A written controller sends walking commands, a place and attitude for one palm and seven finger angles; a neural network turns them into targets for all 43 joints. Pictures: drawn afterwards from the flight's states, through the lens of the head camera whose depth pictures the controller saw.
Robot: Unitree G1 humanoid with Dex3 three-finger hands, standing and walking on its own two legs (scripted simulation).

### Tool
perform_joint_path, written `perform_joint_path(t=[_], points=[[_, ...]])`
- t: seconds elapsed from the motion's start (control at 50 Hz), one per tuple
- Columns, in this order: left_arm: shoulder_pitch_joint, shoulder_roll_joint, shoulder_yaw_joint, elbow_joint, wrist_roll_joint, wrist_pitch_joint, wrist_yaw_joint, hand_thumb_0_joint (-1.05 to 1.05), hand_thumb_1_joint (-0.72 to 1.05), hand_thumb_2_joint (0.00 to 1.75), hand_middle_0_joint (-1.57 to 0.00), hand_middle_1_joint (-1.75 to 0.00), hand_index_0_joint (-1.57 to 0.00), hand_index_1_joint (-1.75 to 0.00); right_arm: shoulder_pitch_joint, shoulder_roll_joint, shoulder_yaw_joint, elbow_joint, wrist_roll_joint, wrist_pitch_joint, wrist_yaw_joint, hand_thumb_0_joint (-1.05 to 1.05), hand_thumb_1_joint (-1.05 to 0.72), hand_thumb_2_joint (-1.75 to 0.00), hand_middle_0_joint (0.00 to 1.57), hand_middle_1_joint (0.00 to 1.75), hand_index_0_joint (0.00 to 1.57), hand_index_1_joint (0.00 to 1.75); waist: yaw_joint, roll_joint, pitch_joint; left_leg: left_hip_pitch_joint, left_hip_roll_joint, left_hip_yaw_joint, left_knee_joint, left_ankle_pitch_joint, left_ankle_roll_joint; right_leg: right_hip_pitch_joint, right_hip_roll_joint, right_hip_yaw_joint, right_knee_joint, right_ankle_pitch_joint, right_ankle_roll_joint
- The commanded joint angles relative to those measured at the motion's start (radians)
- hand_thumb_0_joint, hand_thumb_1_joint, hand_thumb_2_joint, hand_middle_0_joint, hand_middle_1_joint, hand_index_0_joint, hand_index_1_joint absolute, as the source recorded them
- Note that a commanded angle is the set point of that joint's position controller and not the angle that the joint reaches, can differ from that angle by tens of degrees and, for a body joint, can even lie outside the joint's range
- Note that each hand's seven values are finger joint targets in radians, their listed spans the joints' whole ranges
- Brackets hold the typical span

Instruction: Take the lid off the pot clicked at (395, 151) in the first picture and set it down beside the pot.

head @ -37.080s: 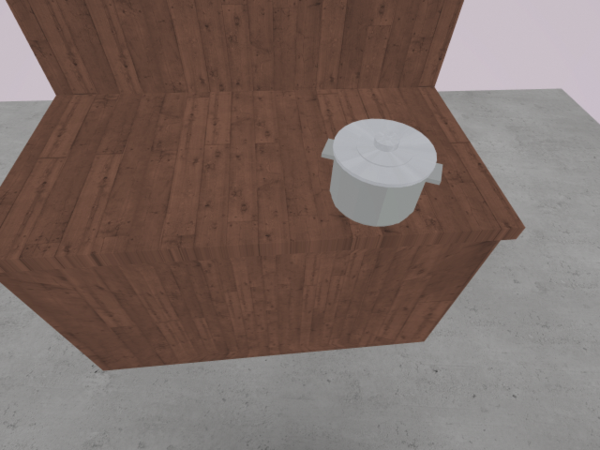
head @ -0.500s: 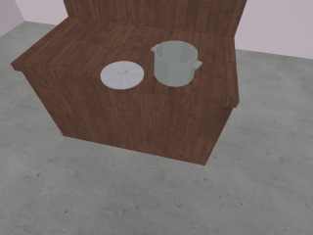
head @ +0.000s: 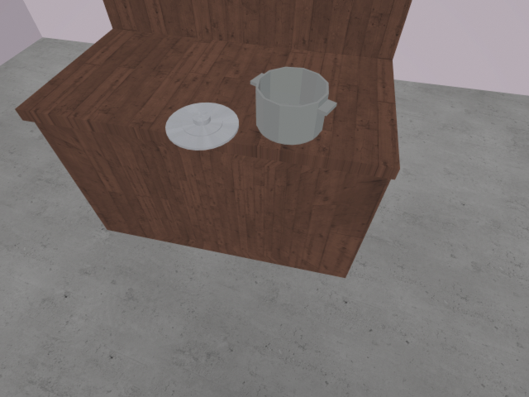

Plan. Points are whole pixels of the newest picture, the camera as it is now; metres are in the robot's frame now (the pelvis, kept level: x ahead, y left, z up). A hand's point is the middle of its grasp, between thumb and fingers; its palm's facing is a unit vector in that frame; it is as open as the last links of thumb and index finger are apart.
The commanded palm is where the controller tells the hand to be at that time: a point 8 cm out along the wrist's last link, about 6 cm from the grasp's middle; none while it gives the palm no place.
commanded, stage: look to check the result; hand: left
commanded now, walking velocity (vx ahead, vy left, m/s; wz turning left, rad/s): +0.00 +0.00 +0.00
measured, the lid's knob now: (201, 118) +0.78 +0.21 -0.06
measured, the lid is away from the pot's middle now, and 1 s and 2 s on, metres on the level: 0.24 0.24 0.24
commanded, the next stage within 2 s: stand and wait in 0.24 s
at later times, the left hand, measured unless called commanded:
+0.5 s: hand out of the picture -0.01 +0.15 -0.18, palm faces +0.06 -0.98 -0.18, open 7.4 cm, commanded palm none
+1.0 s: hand out of the picture -0.01 +0.15 -0.18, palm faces +0.06 -0.98 -0.19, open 7.4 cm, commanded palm none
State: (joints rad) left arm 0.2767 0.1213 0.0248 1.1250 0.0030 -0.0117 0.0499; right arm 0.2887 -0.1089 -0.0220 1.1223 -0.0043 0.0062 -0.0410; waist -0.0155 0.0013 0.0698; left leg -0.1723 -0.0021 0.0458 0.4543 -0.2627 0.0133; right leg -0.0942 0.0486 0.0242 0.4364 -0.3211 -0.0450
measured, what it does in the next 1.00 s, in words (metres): stands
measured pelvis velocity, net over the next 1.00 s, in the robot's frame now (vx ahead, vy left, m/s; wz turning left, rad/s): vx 0.00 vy -0.01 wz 0.00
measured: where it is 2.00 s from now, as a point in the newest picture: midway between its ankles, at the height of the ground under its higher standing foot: outside the picture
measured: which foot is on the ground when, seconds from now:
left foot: down 0.00-1.00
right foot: down 0.00-1.00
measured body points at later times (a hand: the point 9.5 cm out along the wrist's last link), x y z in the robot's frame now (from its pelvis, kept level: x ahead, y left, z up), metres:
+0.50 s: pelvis +0.00 -0.01 +0.00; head +0.03 -0.01 +0.45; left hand -0.01 +0.20 -0.16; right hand -0.01 -0.22 -0.16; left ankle -0.01 +0.11 -0.74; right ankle -0.05 -0.09 -0.74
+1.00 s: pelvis +0.00 -0.01 +0.00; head +0.03 -0.01 +0.45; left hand -0.01 +0.21 -0.16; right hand -0.01 -0.22 -0.16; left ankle -0.01 +0.11 -0.74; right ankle -0.05 -0.09 -0.74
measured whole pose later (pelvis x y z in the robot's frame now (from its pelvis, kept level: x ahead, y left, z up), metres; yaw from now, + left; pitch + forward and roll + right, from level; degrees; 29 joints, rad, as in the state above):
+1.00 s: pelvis +0.00 -0.01 +0.00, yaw +0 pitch -1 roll +0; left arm 0.29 0.12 0.03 1.13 0.00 -0.01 0.05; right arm 0.29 -0.11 -0.02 1.13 0.00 0.01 -0.05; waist -0.01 0.00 0.06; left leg -0.17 0.01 0.04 0.45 -0.26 0.00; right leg -0.08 0.06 0.02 0.42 -0.32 -0.06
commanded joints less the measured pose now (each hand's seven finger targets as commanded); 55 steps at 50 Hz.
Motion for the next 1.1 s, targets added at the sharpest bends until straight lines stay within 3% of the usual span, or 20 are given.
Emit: perform_joint_path(t=[0.0, 0.04, 0.26, 0.42, 0.54, 0.8, 0.86, 1.08], points=[[0.078, 0.077, 0.007, -0.023, 0.002, -0.008, 0.004, 0.00, 0.90, 0.90, -0.20, -0.30, -0.20, -0.30, 0.074, -0.077, -0.020, -0.020, -0.002, -0.008, -0.008, 0.00, -0.90, -0.90, 0.20, 0.30, 0.20, 0.30, -0.002, -0.020, 0.022, 0.048, 0.096, -0.093, -0.044, 0.200, 0.035, -0.107, -0.121, 0.094, -0.084, 0.261, 0.000], [0.074, 0.078, 0.008, -0.023, 0.000, -0.008, 0.002, 0.00, 0.90, 0.90, -0.20, -0.30, -0.20, -0.30, 0.076, -0.080, -0.019, -0.019, -0.003, -0.010, -0.009, 0.00, -0.90, -0.90, 0.20, 0.30, 0.20, 0.30, -0.003, 0.002, 0.011, 0.052, 0.097, -0.089, -0.043, 0.220, 0.035, -0.098, -0.122, 0.095, -0.081, 0.281, -0.001], [0.083, 0.078, 0.010, -0.023, 0.000, -0.011, 0.004, 0.00, 0.90, 0.90, -0.20, -0.30, -0.20, -0.30, 0.074, -0.079, -0.020, -0.019, -0.002, -0.011, -0.012, 0.00, -0.90, -0.90, 0.20, 0.30, 0.20, 0.30, -0.003, -0.004, -0.010, 0.067, 0.098, -0.083, -0.028, 0.263, 0.032, -0.082, -0.126, 0.094, -0.073, 0.353, 0.004], [0.086, 0.076, 0.010, -0.021, 0.000, -0.009, 0.003, 0.00, 0.90, 0.90, -0.20, -0.30, -0.20, -0.30, 0.067, -0.078, -0.020, -0.017, -0.002, -0.007, -0.012, 0.00, -0.90, -0.90, 0.20, 0.30, 0.20, 0.30, -0.003, 0.000, 0.023, 0.053, 0.097, -0.082, -0.034, 0.216, 0.028, -0.102, -0.124, 0.098, -0.088, 0.310, 0.007], [0.086, 0.079, 0.011, -0.022, -0.001, -0.011, 0.003, 0.00, 0.90, 0.90, -0.20, -0.30, -0.20, -0.30, 0.070, -0.083, -0.019, -0.018, -0.001, -0.011, -0.014, 0.00, -0.90, -0.90, 0.20, 0.30, 0.20, 0.30, -0.002, -0.004, -0.013, 0.069, 0.099, -0.083, -0.028, 0.255, 0.030, -0.078, -0.125, 0.095, -0.081, 0.349, 0.007], [0.087, 0.077, 0.011, -0.022, 0.001, -0.009, 0.003, 0.00, 0.90, 0.90, -0.20, -0.30, -0.20, -0.30, 0.072, -0.077, -0.018, -0.014, -0.001, -0.011, -0.014, 0.00, -0.90, -0.90, 0.20, 0.30, 0.20, 0.30, 0.001, -0.008, 0.019, 0.054, 0.099, -0.090, -0.042, 0.236, 0.031, -0.093, -0.122, 0.090, -0.089, 0.305, 0.008], [0.089, 0.073, 0.011, -0.022, -0.001, -0.011, 0.003, 0.00, 0.90, 0.90, -0.20, -0.30, -0.20, -0.30, 0.074, -0.082, -0.018, -0.015, -0.003, -0.012, -0.015, 0.00, -0.90, -0.90, 0.20, 0.30, 0.20, 0.30, -0.001, -0.007, -0.009, 0.069, 0.098, -0.088, -0.037, 0.260, 0.031, -0.077, -0.125, 0.092, -0.085, 0.344, 0.008], [0.094, 0.076, 0.011, -0.021, -0.001, -0.011, 0.004, 0.00, 0.90, 0.90, -0.20, -0.30, -0.20, -0.30, 0.077, -0.077, -0.018, -0.009, -0.001, -0.012, -0.015, 0.00, -0.90, -0.90, 0.20, 0.30, 0.20, 0.30, -0.001, -0.009, -0.006, 0.067, 0.098, -0.085, -0.036, 0.266, 0.029, -0.073, -0.127, 0.089, -0.087, 0.359, 0.011]])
